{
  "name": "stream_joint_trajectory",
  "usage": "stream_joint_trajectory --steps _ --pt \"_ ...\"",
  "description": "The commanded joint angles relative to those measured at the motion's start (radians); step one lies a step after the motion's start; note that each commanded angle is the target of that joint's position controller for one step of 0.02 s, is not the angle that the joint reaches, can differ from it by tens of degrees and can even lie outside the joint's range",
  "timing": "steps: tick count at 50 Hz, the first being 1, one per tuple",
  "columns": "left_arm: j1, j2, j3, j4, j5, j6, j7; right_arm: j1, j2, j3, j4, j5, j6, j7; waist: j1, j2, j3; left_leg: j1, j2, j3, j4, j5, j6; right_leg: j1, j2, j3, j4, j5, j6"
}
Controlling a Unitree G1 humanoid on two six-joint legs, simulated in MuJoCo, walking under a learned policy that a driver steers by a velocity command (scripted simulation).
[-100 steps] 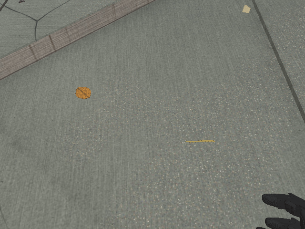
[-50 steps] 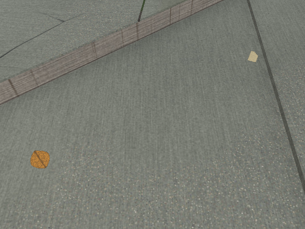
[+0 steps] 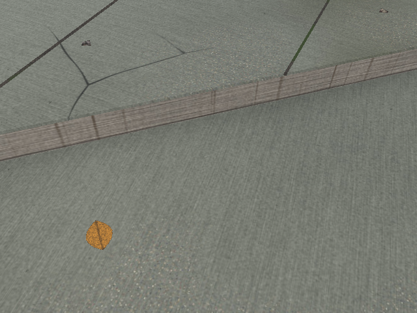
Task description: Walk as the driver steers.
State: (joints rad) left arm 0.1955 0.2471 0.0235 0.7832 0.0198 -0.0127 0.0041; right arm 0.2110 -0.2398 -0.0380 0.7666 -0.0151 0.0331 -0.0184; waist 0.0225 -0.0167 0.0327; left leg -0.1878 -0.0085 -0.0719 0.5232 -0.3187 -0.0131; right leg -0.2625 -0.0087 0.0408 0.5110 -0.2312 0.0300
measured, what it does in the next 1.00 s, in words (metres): stands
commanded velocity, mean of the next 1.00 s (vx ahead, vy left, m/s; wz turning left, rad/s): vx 0.00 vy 0.00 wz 0.01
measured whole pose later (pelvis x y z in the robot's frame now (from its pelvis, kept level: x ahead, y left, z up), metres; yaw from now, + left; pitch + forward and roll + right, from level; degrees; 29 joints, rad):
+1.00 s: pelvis +0.00 +0.01 +0.00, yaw -1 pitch -2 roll +0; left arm 0.23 0.21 0.03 1.08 0.00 0.01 0.05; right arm 0.28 -0.20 -0.01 1.06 0.00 -0.01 -0.04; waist 0.01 -0.01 0.05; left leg -0.16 -0.02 -0.05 0.50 -0.31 -0.01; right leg -0.24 -0.02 0.05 0.51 -0.23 0.04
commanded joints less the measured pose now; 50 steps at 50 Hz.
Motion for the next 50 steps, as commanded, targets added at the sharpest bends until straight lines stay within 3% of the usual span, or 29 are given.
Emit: stream_joint_trajectory --steps 1,11,21,35,50 --pt "-0.021 0.108 0.031 -0.049 -0.003 -0.007 0.011 -0.009 -0.113 -0.023 -0.041 0.002 -0.031 -0.004 -0.003 0.093 -0.015 -0.082 0.066 -0.068 -0.121 0.113 0.04 0.06 -0.018 0.011 -0.042 0.089 -0.009" --pt "0.003 0.104 0.039 0.036 -0.01 0.003 0.027 0.017 -0.097 -0.013 0.027 0.007 -0.045 -0.009 -0.006 0.035 -0.011 -0.074 0.046 -0.053 -0.114 0.138 0.038 0.087 -0.021 0.012 -0.048 0.129 0.005" --pt "0.019 0.101 0.041 0.124 -0.015 0.012 0.04 0.041 -0.084 -0.008 0.12 0.011 -0.048 -0.011 -0.009 0.025 -0.008 -0.056 0.026 -0.024 -0.118 0.17 0.032 0.098 -0.02 0.009 -0.055 0.148 0.001" --pt "0.039 0.082 0.032 0.219 -0.019 0.017 0.045 0.079 -0.074 0.003 0.222 0.013 -0.047 -0.018 -0.013 0.021 0.013 -0.06 0.012 0.0 -0.131 0.149 0.025 0.09 -0.013 0.001 -0.068 0.131 -0.007" --pt "0.066 0.058 0.018 0.274 -0.021 0.018 0.045 0.129 -0.052 0.017 0.281 0.014 -0.046 -0.021 -0.016 0.017 0.028 -0.071 0.005 0.016 -0.134 0.122 0.02 0.074 -0.005 -0.003 -0.073 0.106 -0.014"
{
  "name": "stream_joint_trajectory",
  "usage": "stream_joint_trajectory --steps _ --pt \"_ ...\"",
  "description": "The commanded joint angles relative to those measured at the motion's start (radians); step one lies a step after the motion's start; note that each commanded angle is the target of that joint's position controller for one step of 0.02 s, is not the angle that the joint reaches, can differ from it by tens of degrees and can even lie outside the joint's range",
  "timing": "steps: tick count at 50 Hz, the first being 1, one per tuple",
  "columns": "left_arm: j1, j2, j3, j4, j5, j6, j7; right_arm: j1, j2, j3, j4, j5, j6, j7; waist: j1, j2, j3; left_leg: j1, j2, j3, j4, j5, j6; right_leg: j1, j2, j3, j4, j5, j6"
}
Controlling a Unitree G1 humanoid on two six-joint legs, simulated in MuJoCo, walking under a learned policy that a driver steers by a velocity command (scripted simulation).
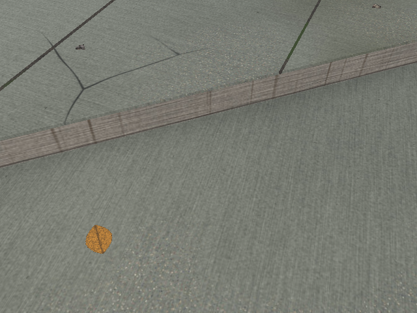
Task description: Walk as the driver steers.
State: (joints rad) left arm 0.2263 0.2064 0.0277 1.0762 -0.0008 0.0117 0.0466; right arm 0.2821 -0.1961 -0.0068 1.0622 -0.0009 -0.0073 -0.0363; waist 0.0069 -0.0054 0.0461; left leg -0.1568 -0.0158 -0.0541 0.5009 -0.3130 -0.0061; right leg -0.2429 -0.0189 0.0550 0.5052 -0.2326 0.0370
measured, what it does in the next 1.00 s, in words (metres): lifts its left foot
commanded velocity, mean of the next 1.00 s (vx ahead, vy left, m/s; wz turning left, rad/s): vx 0.10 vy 0.00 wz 0.00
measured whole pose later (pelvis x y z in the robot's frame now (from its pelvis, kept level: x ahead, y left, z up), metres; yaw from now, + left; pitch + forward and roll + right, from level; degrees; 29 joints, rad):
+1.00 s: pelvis +0.09 -0.04 +0.00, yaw +0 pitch +1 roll +0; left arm 0.44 0.18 0.02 1.08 -0.01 -0.12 -0.01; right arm 0.35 -0.23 -0.03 1.02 0.04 -0.10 -0.01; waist 0.03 0.02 -0.02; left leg -0.42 0.01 -0.03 1.13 -0.35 0.07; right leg -0.13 0.03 -0.02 0.44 -0.32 -0.05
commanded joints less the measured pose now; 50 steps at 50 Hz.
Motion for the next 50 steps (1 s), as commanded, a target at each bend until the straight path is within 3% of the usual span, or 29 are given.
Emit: stream_joint_trajectory --steps 1,31,32,34,36,39,40,42,43,44,45,46,47,49,50 --pt "0.037 0.097 0.013 -0.017 0.0 -0.006 0.003 0.061 -0.094 -0.014 -0.012 0.0 -0.006 -0.003 0.0 0.005 0.015 -0.102 0.012 -0.001 -0.111 0.115 0.013 0.053 0.005 -0.017 -0.067 0.106 -0.022" --pt "0.089 0.067 -0.003 0.007 -0.003 -0.009 0.003 0.142 -0.058 -0.003 0.02 0.003 -0.007 -0.007 -0.003 0.005 0.029 -0.116 0.009 0.014 -0.103 0.104 0.007 0.031 0.012 -0.017 -0.062 0.094 -0.031" --pt "0.108 0.053 -0.007 0.018 -0.002 -0.007 0.003 0.164 -0.044 0.0 0.031 0.002 -0.006 -0.008 -0.003 0.008 0.004 -0.107 0.001 0.023 -0.112 0.006 0.009 0.044 0.024 -0.029 -0.065 -0.002 -0.031" --pt "0.112 0.068 0.0 0.019 -0.011 -0.006 0.007 0.162 -0.077 -0.011 0.025 0.012 -0.002 -0.014 -0.007 0.029 0.048 -0.153 -0.007 0.012 -0.113 -0.303 0.043 -0.02 0.063 -0.061 -0.024 -0.315 -0.049" --pt "0.088 0.064 0.001 -0.001 -0.013 -0.024 0.004 0.171 -0.097 -0.018 0.008 0.02 -0.011 -0.016 -0.019 0.051 0.123 -0.207 0.047 -0.068 -0.152 -0.48 0.094 -0.112 0.054 -0.049 0.009 -0.431 -0.073" --pt "0.046 0.012 -0.008 -0.034 -0.021 -0.076 -0.02 0.231 -0.163 -0.044 0.01 0.033 -0.04 -0.005 -0.046 0.189 0.131 -0.11 0.226 -0.33 -0.281 -0.534 0.198 -0.215 0.065 -0.11 0.213 -0.213 -0.066" --pt "0.039 0.013 -0.008 -0.042 -0.024 -0.091 -0.029 0.21 -0.174 -0.05 0.0 0.036 -0.044 -0.002 -0.038 0.201 0.148 -0.147 0.28 -0.404 -0.313 -0.519 0.229 -0.203 0.038 -0.09 0.258 -0.185 -0.083" --pt "0.123 0.005 -0.007 -0.026 -0.037 -0.111 -0.04 0.112 -0.157 -0.044 -0.037 0.038 -0.048 0.006 0.036 0.19 0.167 -0.237 0.248 -0.336 -0.275 -0.431 0.198 -0.051 0.027 -0.091 0.096 -0.2 -0.122" --pt "0.212 0.017 0.001 0.008 -0.035 -0.115 -0.041 0.062 -0.142 -0.04 -0.059 0.041 -0.048 0.009 0.077 0.15 0.157 -0.295 0.179 -0.241 -0.192 -0.337 0.155 0.095 0.038 -0.081 -0.021 -0.159 -0.124" --pt "0.34 0.077 0.022 0.046 -0.027 -0.117 -0.041 0.021 -0.112 -0.033 -0.081 0.036 -0.057 0.011 0.118 0.009 0.113 -0.382 0.087 -0.105 0.048 -0.146 0.105 0.253 -0.046 0.08 -0.104 -0.133 -0.139" --pt "0.492 0.225 0.061 0.069 -0.029 -0.124 -0.053 0.012 -0.054 -0.02 -0.12 0.032 -0.076 0.006 0.154 -0.297 0.036 -0.541 -0.041 0.067 0.405 -0.112 0.043 0.397 -0.254 0.477 -0.282 -0.247 -0.253" --pt "0.485 0.2 0.046 0.06 -0.009 -0.135 -0.06 0.018 -0.06 -0.02 -0.132 0.042 -0.099 0.008 0.12 -0.276 0.026 -0.635 -0.027 -0.022 0.635 -0.211 0.053 0.39 -0.374 0.731 -0.362 -0.272 -0.323" --pt "0.376 0.136 0.028 0.027 -0.006 -0.143 -0.059 0.014 -0.079 -0.024 -0.133 0.051 -0.111 0.019 0.067 -0.146 0.093 -0.693 0.033 -0.057 0.748 -0.147 0.077 0.346 -0.37 0.639 -0.341 -0.211 -0.308" --pt "0.275 0.097 0.012 -0.014 -0.009 -0.138 -0.065 0.0 -0.093 -0.035 -0.127 0.04 -0.125 0.033 0.033 -0.054 0.097 -0.705 0.098 -0.032 0.717 0.018 0.102 0.325 -0.278 0.389 -0.349 -0.064 -0.252" --pt "0.275 0.07 0.001 -0.015 -0.007 -0.13 -0.065 -0.032 -0.121 -0.049 -0.136 0.031 -0.126 0.037 0.033 -0.058 0.09 -0.688 0.119 -0.009 0.666 0.066 0.099 0.328 -0.237 0.288 -0.354 0.061 -0.222"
